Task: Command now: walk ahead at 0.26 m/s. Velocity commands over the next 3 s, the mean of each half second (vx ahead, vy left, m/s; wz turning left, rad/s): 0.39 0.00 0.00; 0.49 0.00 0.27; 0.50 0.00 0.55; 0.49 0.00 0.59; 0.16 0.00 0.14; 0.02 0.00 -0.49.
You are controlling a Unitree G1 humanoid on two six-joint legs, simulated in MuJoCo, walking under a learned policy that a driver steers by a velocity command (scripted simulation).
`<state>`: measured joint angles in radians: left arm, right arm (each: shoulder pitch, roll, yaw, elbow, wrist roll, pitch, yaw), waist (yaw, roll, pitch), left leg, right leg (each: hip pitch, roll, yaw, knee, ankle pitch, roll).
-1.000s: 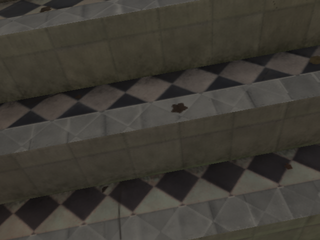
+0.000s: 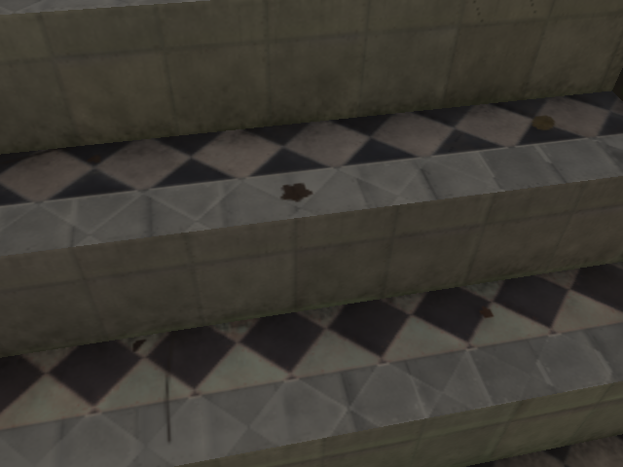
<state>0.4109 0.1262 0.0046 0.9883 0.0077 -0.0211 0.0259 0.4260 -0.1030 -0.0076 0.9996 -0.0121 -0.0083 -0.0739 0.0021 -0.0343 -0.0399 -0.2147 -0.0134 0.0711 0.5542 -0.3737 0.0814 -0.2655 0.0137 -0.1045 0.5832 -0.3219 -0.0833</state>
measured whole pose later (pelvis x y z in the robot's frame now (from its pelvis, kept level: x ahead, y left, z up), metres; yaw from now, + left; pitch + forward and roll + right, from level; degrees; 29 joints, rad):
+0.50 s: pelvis +0.12 -0.01 +0.01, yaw -1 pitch +3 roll +0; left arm 0.02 0.10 -0.01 0.65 0.02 -0.06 0.02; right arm 0.59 -0.13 -0.01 1.12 -0.03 -0.11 -0.01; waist -0.02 0.01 -0.05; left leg -0.02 -0.02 0.10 0.30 -0.34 0.04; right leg -1.24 0.02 0.03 2.25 -0.44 -0.18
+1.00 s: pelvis +0.31 -0.05 +0.23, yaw +10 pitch +3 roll +2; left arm 0.43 0.13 0.02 1.09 0.02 -0.16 0.00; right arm 0.00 -0.03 0.02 0.64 -0.01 -0.03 -0.05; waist -0.01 0.02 -0.02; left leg -1.38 -0.08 -0.05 2.23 -0.01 0.16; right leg -0.20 -0.08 -0.27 0.43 -0.27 -0.04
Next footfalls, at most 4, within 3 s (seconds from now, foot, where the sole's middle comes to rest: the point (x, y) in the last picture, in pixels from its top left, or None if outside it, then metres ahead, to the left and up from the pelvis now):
0.62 right None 0.34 -0.13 -0.55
1.14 left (277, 389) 0.49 0.08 -0.33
1.72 right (334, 158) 0.78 -0.01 -0.11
2.16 left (66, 215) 0.64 0.38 -0.11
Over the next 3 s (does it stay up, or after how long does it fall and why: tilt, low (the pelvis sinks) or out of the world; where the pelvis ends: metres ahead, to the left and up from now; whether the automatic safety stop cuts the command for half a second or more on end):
stays up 0.62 0.24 0.65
